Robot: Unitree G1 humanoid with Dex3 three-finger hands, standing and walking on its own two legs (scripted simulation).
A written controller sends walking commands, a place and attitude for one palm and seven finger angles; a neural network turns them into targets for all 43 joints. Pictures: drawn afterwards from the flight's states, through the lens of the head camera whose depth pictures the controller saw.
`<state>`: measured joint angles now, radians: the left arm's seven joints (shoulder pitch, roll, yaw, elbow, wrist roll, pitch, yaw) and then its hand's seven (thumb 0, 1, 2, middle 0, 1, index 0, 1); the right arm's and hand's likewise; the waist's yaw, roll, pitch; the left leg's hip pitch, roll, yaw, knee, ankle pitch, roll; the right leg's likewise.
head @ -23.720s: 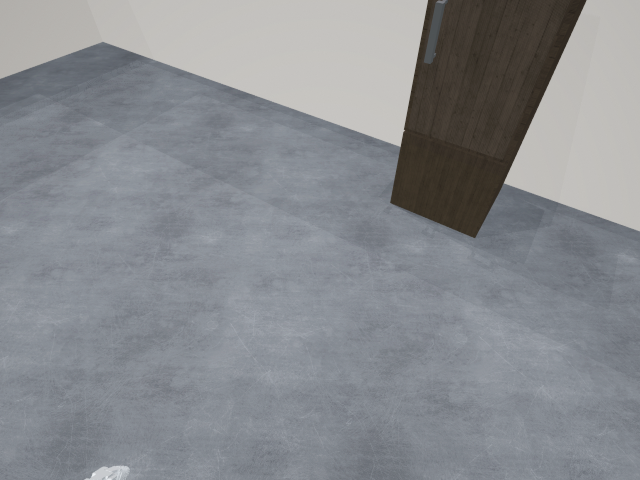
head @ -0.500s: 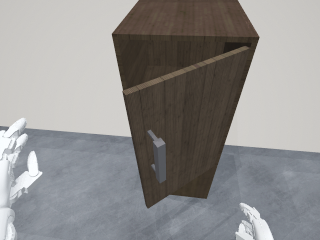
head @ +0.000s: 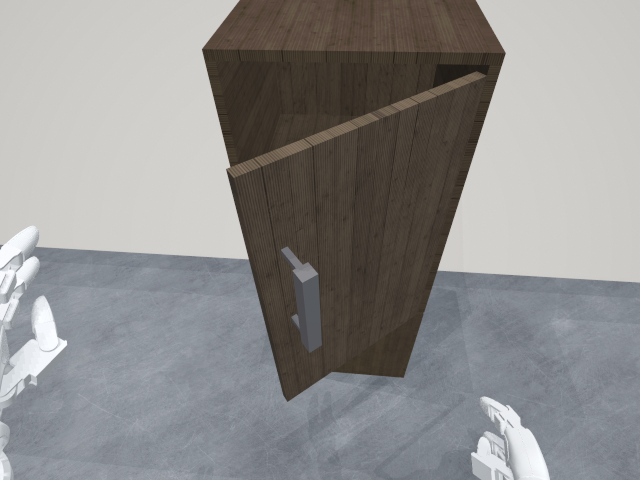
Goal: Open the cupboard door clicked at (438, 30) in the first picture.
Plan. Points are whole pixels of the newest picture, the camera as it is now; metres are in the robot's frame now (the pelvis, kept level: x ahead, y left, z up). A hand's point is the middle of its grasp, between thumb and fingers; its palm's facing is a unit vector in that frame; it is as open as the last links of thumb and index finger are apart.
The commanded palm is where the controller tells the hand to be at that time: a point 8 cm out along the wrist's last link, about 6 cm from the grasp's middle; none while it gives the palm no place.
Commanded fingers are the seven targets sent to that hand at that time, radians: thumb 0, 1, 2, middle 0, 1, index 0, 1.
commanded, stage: step back with the hand held close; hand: left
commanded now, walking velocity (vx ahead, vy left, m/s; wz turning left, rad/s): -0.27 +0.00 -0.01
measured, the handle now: (300, 301) +0.34 +0.06 +0.02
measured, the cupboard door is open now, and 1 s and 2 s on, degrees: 40 40 40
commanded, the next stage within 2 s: stop stepping back and stand still in 1.12 s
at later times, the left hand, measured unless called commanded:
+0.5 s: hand out of the picture +0.13 +0.29 +0.15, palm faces +0.40 -0.78 -0.48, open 7.4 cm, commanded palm +0.07 +0.33 +0.17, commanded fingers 0.00 0.90 0.90 -0.20 -0.30 -0.20 -0.30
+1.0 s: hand out of the picture +0.06 +0.33 +0.16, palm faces +0.48 -0.76 -0.44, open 7.4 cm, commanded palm -0.02 +0.36 +0.17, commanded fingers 0.00 0.90 0.90 -0.20 -0.30 -0.20 -0.30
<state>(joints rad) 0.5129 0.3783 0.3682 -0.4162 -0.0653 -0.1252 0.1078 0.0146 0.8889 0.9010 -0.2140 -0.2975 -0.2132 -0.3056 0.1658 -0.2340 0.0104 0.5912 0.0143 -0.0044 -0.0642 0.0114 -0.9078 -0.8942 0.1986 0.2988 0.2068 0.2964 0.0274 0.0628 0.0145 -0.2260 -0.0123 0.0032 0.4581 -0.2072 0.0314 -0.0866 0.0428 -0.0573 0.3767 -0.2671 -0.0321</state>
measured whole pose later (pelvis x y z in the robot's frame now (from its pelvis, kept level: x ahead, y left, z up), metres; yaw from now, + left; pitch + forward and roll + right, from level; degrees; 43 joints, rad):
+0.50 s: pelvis -0.07 +0.03 -0.01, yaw +0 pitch +0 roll -3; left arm 0.58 0.42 0.41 -0.52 -0.03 -0.17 0.16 0.01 0.89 0.90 -0.22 -0.30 -0.22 -0.31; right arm 0.22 -0.22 0.01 0.56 0.00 -0.03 -0.08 0.01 -0.91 -0.89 0.20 0.30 0.21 0.30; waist 0.00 0.03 0.02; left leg -0.40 -0.01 0.00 0.54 -0.14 0.06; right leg -0.27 0.04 -0.06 0.49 -0.24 0.00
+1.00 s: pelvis -0.13 +0.05 -0.02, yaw +4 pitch -1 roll -7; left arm 0.49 0.48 0.46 -0.57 -0.03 -0.22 0.15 0.01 0.88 0.90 -0.22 -0.30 -0.22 -0.31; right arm 0.18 -0.19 -0.03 0.62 -0.02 -0.08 -0.06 0.01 -0.91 -0.89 0.20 0.30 0.21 0.30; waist 0.00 0.03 0.05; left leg -0.50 0.01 0.00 0.53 -0.02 0.11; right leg -0.41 0.13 0.02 1.01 -0.45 0.01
